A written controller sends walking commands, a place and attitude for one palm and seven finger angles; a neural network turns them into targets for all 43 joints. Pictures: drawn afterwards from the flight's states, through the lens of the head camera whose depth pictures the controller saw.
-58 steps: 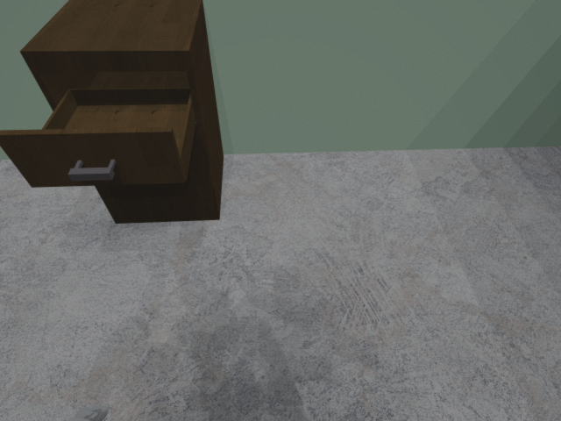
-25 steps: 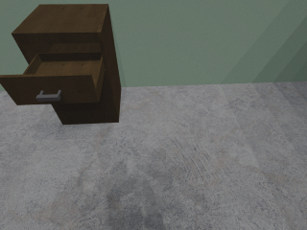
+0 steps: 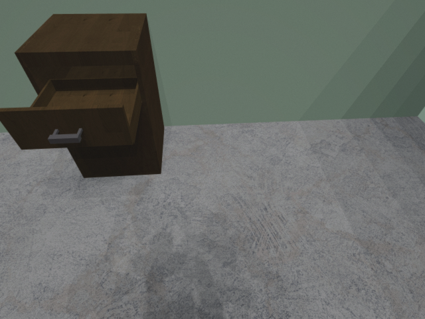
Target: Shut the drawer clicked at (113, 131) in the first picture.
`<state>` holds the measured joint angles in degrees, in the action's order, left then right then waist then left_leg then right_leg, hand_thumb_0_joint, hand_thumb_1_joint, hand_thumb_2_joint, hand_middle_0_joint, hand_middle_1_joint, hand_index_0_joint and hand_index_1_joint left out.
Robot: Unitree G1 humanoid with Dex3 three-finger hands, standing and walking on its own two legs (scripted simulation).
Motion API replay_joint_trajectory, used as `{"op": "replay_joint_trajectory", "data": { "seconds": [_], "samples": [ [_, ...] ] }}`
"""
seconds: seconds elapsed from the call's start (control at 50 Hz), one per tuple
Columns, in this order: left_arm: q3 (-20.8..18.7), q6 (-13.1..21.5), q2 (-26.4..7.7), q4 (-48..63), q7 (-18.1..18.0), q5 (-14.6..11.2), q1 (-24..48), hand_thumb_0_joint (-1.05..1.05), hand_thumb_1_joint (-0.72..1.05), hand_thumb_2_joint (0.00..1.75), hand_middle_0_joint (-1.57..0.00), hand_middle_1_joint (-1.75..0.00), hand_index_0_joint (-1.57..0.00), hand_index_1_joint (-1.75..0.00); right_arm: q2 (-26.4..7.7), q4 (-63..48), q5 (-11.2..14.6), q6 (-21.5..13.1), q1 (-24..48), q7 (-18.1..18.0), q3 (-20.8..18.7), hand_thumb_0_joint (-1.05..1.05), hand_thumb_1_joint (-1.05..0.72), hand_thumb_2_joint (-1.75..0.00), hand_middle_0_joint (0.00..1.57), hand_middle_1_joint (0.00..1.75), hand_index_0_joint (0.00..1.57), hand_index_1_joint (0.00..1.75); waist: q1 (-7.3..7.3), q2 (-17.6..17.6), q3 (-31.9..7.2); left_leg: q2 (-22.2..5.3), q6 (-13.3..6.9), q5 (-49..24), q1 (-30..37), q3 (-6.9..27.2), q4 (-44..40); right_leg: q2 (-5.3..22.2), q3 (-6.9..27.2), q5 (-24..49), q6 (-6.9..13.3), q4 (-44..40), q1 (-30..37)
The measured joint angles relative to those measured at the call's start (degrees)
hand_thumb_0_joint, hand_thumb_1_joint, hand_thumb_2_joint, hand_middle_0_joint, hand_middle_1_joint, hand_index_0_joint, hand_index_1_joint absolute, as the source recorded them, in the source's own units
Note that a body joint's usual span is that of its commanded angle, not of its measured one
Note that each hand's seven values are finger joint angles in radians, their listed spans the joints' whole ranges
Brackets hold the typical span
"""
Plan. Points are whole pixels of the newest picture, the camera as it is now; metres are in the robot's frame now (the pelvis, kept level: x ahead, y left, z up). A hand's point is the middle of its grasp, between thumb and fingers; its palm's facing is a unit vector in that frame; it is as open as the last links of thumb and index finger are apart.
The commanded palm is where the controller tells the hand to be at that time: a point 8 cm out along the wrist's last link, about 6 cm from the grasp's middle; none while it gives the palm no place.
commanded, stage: look at it before walking up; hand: left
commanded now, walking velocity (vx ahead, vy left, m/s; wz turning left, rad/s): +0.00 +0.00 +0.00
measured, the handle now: (66, 134) +0.71 +0.57 -0.15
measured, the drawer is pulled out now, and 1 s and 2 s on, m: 0.30 0.30 0.30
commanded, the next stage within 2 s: walk to a spot facing it in 0.28 s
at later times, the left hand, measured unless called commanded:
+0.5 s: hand out of the picture +0.06 +0.25 -0.16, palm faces +0.00 -0.95 -0.32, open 7.4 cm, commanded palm none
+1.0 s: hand out of the picture -0.02 +0.26 -0.18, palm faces +0.30 -0.93 -0.21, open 7.4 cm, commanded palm none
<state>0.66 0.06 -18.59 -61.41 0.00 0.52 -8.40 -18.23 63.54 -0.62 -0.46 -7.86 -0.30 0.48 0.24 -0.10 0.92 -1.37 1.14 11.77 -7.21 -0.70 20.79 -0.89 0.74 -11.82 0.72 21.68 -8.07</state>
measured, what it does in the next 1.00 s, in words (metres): lifts its right foot, turning left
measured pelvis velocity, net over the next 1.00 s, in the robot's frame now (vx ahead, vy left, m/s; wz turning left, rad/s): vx -0.03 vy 0.05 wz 0.29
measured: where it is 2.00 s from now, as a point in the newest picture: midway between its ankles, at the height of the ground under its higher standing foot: outside the picture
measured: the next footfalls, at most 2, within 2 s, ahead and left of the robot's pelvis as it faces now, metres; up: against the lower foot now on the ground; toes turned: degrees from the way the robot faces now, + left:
right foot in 1.30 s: +0.04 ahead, -0.09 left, +0.00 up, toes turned +29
left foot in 1.76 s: -0.05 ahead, +0.22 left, +0.00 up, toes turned +55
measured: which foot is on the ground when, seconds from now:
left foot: down 0.00-1.00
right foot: down 0.00-0.76, up 0.78-1.00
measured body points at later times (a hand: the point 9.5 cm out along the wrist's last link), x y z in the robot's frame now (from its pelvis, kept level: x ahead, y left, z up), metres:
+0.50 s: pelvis +0.00 +0.01 +0.00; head +0.00 +0.01 +0.45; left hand +0.06 +0.30 -0.14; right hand +0.06 -0.28 -0.14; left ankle +0.00 +0.13 -0.75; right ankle +0.00 -0.11 -0.75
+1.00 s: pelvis -0.03 +0.05 +0.00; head -0.01 +0.08 +0.44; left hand -0.03 +0.31 -0.16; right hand +0.06 -0.18 -0.14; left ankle -0.02 +0.12 -0.75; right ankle -0.01 -0.12 -0.67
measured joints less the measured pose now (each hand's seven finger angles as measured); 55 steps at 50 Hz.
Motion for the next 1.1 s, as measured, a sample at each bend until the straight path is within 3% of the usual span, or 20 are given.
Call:
{"op": "replay_joint_trajectory", "data": {
  "seconds": [0.46, 0.62, 0.7, 0.74, 0.76, 0.82, 0.9, 1.1],
  "samples": [
    [-0.13, -0.31, -0.2, -0.7, -0.14, 0.0, -1.11, 0.0, 0.9, 0.9, -0.21, -0.3, -0.21, -0.3, 0.22, 0.23, 0.11, 0.16, -0.67, 0.04, -0.04, 0.01, -0.9, -0.9, 0.2, 0.3, 0.2, 0.3, 0.03, -0.35, 0.53, 0.49, -0.41, -0.28, -0.8, 0.32, 0.28, 0.51, -0.31, 0.37, -0.48, -0.19, -0.38],
    [-0.88, -1.88, 2.6, 3.79, -1.01, 0.13, -1.09, 0.0, 0.9, 0.9, -0.21, -0.29, -0.21, -0.3, 2.5, -3.24, -0.07, 2.66, -2.49, 0.34, -0.9, 0.01, -0.9, -0.9, 0.2, 0.3, 0.2, 0.3, 0.42, 0.36, 1.03, 1.72, -0.81, 2.67, -8.11, 3.43, 9.87, 1.85, -3.97, -3.12, -0.81, 6.59, -4.8],
    [-1.38, -1.98, 4.0, 6.23, -1.27, 0.76, -1.69, 0.0, 0.9, 0.9, -0.21, -0.3, -0.21, -0.3, 4.32, -5.07, 0.06, 3.58, -3.81, 0.64, -1.96, 0.01, -0.9, -0.9, 0.2, 0.3, 0.2, 0.3, 0.8, -0.28, 2.69, 1.35, -0.26, 11.96, -12.23, 0.36, 21.15, 3.78, -6.95, -5.22, -1.29, 10.08, -5.38],
    [-1.63, -2.13, 4.15, 6.98, -1.24, 0.72, -2.16, 0.0, 0.9, 0.9, -0.21, -0.3, -0.21, -0.3, 5.28, -5.93, 0.14, 3.38, -4.71, 0.91, -2.16, 0.01, -0.9, -0.9, 0.2, 0.3, 0.2, 0.3, 1.09, -1.35, 3.18, 1.03, -0.06, 9.45, -11.0, -1.61, 18.25, 5.41, -8.21, -6.74, -2.24, 12.73, -5.9],
    [-1.82, -2.36, 4.09, 7.33, -1.17, 0.55, -2.45, 0.0, 0.9, 0.9, -0.21, -0.3, -0.21, -0.3, 5.71, -6.41, 0.02, 3.06, -5.22, 1.03, -2.2, 0.01, -0.9, -0.9, 0.2, 0.3, 0.2, 0.3, 1.17, -2.11, 3.18, 1.59, -1.34, 6.4, -10.65, -1.93, 16.5, 6.52, -8.52, -7.89, -2.74, 15.09, -6.89],
    [-2.68, -3.98, 4.15, 7.28, -1.36, 0.36, -2.48, 0.0, 0.9, 0.9, -0.21, -0.3, -0.21, -0.3, 7.18, -7.44, -0.4, 2.21, -5.94, 0.87, -2.16, 0.01, -0.9, -0.9, 0.2, 0.3, 0.2, 0.3, 0.9, -3.3, 3.44, 3.23, -4.82, 5.81, -11.58, -1.86, 16.69, 5.8, -4.43, -16.78, -3.5, 29.52, -12.97],
    [-3.68, -4.02, 4.34, 6.75, -0.95, 0.4, -2.18, 0.0, 0.91, 0.9, -0.21, -0.29, -0.21, -0.3, 8.49, -7.76, -0.46, 1.81, -7.02, 0.13, -1.9, 0.01, -0.9, -0.9, 0.2, 0.3, 0.2, 0.3, 1.07, -2.92, 3.09, 4.28, -5.44, 2.09, -10.23, 0.13, 10.46, 4.3, -1.88, -12.17, -4.15, 40.56, -18.38],
    [-4.71, -3.79, 4.57, 8.07, -1.01, 0.19, -1.1, 0.0, 0.91, 0.9, -0.2, -0.29, -0.2, -0.3, 7.75, -8.52, -0.55, 2.23, -7.73, -0.1, -3.31, 0.01, -0.9, -0.9, 0.21, 0.3, 0.2, 0.3, 2.1, -0.45, 1.76, 6.25, -5.51, -3.65, -9.82, 6.59, 3.82, 3.43, 0.25, -11.01, -5.62, 32.18, -16.55]
  ]
}}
